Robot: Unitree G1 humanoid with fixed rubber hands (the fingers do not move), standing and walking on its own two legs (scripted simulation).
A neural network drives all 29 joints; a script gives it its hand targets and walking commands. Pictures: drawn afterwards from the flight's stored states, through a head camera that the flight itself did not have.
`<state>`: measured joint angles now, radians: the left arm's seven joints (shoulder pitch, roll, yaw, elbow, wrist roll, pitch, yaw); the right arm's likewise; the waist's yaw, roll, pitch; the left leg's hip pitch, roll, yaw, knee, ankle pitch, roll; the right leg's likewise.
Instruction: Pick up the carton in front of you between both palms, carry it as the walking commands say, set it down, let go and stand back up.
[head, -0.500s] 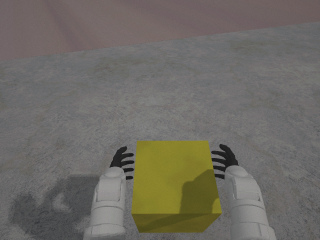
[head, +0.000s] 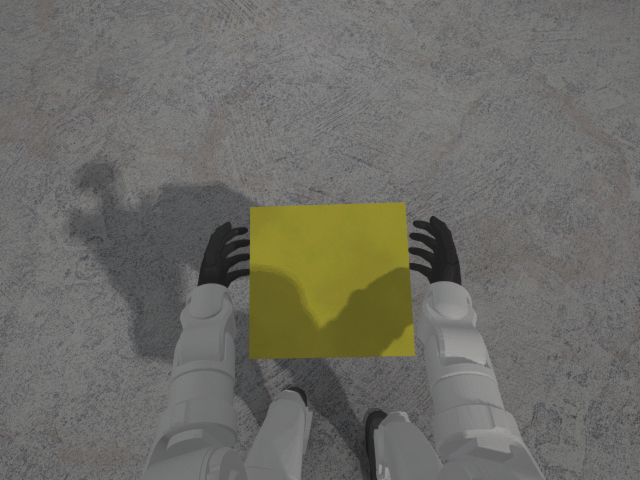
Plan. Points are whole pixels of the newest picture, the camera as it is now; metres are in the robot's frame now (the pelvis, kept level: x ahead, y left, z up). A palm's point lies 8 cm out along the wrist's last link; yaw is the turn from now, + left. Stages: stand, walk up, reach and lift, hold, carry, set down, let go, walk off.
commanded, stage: set down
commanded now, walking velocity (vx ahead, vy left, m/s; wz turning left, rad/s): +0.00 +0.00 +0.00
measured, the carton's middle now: (329, 285) +0.38 +0.06 -0.20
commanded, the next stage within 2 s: none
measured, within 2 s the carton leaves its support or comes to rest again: rests again in 1.42 s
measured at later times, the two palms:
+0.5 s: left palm (229, 287) +0.36 +0.23 -0.22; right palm (404, 273) +0.41 -0.06 -0.21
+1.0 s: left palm (243, 300) +0.36 +0.24 -0.38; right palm (383, 276) +0.45 -0.05 -0.37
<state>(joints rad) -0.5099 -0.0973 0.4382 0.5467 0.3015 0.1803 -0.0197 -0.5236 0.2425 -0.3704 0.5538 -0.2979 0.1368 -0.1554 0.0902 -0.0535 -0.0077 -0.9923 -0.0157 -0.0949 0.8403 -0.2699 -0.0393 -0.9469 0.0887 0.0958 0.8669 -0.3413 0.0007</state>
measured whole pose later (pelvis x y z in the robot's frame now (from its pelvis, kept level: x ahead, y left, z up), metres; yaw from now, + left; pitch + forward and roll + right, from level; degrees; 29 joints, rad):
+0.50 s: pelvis -0.06 +0.02 -0.15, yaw -2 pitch +42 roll -2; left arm -0.80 -0.08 0.52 0.59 0.28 0.31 0.05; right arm -0.90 0.11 -0.44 0.71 -0.28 0.24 -0.13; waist 0.09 -0.08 -0.22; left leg -1.79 -0.07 -0.10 1.46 -0.39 -0.04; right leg -1.74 0.15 0.12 1.48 -0.47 0.07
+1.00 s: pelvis -0.07 +0.01 -0.26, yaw -2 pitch +48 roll -1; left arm -0.95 0.00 0.52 0.68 0.19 0.25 0.10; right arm -1.15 0.00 -0.35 0.90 -0.21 0.17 -0.18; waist 0.13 -0.08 -0.12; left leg -2.19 -0.10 -0.11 1.81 -0.46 -0.10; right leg -2.15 0.21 0.10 1.85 -0.55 0.08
